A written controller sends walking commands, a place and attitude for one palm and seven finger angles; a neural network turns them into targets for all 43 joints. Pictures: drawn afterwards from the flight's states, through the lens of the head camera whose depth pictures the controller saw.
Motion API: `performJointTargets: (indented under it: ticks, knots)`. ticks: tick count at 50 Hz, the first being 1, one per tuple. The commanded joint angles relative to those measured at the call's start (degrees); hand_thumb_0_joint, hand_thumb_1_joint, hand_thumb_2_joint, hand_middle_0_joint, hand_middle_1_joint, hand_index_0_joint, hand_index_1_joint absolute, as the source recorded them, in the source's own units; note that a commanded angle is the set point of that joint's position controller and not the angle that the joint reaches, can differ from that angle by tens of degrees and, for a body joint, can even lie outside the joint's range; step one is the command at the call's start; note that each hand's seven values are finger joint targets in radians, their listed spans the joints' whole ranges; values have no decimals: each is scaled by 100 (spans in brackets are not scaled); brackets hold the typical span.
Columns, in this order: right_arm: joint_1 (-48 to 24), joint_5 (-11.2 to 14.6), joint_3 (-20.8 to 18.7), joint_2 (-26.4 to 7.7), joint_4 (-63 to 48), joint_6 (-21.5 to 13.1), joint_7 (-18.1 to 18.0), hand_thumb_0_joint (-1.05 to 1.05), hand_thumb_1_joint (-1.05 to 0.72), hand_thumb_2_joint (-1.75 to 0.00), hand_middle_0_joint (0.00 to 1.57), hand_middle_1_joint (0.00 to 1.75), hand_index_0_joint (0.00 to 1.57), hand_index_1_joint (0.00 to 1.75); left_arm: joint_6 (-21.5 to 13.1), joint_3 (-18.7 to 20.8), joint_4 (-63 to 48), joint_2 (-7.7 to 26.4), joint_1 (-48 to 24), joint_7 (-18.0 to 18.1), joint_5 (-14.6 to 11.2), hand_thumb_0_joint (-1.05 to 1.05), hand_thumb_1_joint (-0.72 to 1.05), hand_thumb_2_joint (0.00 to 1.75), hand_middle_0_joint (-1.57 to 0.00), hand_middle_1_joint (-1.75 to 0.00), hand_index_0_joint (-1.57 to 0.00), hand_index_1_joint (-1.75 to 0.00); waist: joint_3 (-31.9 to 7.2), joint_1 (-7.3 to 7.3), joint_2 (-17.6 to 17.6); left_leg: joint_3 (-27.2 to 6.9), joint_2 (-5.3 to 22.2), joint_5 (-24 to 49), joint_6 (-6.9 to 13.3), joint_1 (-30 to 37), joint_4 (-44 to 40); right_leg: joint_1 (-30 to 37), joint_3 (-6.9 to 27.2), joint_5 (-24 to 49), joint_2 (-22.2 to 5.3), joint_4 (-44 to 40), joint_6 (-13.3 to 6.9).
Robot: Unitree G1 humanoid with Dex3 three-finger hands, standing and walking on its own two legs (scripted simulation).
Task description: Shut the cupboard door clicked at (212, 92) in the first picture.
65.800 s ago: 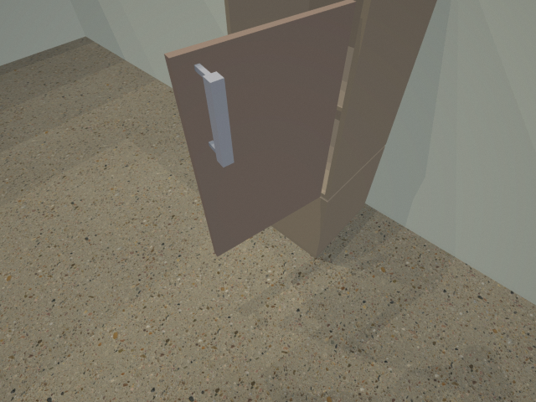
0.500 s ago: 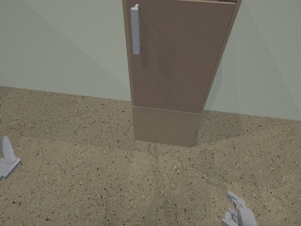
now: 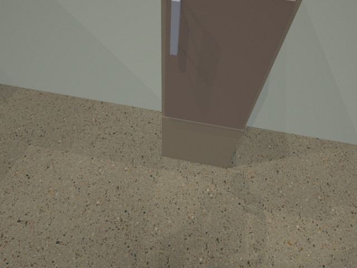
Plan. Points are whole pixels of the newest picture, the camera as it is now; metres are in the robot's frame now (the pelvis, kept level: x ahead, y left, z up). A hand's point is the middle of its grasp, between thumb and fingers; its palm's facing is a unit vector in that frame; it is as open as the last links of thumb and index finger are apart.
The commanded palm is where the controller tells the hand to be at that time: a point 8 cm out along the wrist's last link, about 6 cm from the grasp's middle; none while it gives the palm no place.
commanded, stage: let the arm hang, fingers relaxed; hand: left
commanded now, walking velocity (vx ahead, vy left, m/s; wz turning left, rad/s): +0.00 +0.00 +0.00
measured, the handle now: (176, 25) +0.82 +0.07 +0.14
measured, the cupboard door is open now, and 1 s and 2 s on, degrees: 0 0 0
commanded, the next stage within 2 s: look to check the result in 0.66 s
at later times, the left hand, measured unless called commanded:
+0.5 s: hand out of the picture -0.01 +0.17 -0.17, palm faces +0.03 -0.99 -0.16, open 7.4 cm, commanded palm none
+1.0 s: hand out of the picture -0.02 +0.18 -0.17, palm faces +0.02 -0.98 -0.20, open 7.4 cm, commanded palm none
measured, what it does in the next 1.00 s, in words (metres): stands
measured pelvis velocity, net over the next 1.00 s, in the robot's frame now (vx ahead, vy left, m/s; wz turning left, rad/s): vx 0.00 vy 0.00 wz -0.02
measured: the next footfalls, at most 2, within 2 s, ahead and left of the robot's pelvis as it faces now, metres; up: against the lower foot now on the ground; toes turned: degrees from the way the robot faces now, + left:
none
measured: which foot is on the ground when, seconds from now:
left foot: down 0.00-1.00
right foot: down 0.00-1.00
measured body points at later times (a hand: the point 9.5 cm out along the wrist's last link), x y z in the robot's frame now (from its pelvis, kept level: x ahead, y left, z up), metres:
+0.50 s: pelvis -0.01 +0.01 +0.00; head -0.01 +0.01 +0.45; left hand -0.01 +0.22 -0.16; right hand -0.03 -0.19 -0.16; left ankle +0.02 +0.12 -0.74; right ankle +0.00 -0.11 -0.74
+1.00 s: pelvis +0.00 +0.00 +0.00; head +0.00 +0.00 +0.45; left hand -0.02 +0.23 -0.16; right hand -0.02 -0.22 -0.16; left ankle +0.02 +0.12 -0.74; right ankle +0.00 -0.11 -0.74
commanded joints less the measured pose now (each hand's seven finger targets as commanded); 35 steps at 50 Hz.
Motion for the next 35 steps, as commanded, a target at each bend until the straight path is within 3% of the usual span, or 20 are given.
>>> performJointTargets:
  ticks: [1,10,19,30,35]
  knots:
    - [150,25,-145,-556,-130,-175,-68,0,-90,-90,20,30,20,30,-206,100,88,564,109,27,21,0,90,90,-20,-30,-20,-30,-238,-62,520,-466,438,154,133,58,-764,151,688,-22,-569,-723,-161]
    - [617,37,-154,-339,223,-157,-95,0,-90,-90,20,30,20,30,-192,77,496,349,456,81,33,0,90,90,-20,-30,-20,-30,192,-62,31,-410,394,-265,176,10,-928,-169,647,-411,-523,-759,-122]
    - [711,15,-171,-134,288,-204,-105,0,-90,-90,20,30,20,30,-200,110,483,142,561,108,54,0,90,90,-20,-30,-20,-30,247,-52,224,-462,399,-362,200,-159,-1050,-188,647,-208,-480,-580,-92]
    - [667,31,-179,-124,244,-207,-102,0,-90,-90,20,30,20,30,-231,136,428,171,501,110,58,0,90,90,-20,-30,-20,-30,330,-61,240,-364,361,-151,169,-50,-939,-282,657,-200,-516,-675,-104]
    - [641,31,-188,-172,230,-209,-102,0,-90,-90,20,30,20,30,-247,141,421,210,462,102,53,0,90,90,-20,-30,-20,-30,164,-77,218,-357,373,-54,170,77,-898,-238,691,-167,-513,-696,-117]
